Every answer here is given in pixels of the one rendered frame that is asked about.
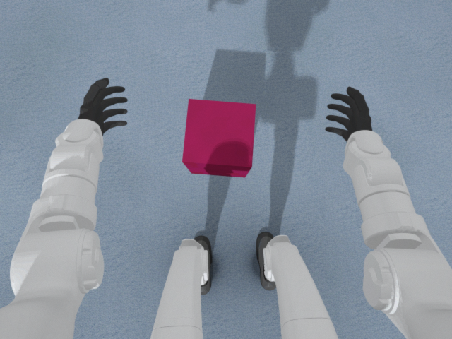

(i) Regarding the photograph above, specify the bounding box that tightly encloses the robot left upper arm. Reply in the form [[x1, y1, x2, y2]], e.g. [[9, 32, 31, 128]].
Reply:
[[0, 228, 104, 339]]

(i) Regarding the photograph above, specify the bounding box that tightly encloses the robot left forearm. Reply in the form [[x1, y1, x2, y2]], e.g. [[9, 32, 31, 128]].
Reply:
[[10, 119, 104, 295]]

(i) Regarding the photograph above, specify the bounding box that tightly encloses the robot left hand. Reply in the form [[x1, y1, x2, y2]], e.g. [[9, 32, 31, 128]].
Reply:
[[78, 78, 128, 136]]

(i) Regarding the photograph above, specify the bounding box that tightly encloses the left robot thigh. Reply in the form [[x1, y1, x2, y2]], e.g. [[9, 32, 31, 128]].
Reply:
[[150, 246, 208, 339]]

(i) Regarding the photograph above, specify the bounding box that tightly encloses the robot right upper arm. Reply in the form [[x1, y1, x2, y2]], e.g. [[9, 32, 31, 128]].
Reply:
[[363, 248, 452, 339]]

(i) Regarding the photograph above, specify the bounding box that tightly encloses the robot right forearm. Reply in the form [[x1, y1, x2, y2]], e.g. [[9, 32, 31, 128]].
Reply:
[[343, 130, 452, 272]]

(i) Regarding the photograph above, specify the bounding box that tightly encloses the robot right hand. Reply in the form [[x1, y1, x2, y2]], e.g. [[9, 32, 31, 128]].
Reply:
[[325, 87, 372, 141]]

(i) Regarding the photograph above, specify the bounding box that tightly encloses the robot right foot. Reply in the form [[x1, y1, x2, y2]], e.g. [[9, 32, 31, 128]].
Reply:
[[256, 232, 276, 290]]

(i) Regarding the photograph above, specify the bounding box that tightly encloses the carton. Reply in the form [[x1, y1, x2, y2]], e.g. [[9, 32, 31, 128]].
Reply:
[[182, 99, 256, 177]]

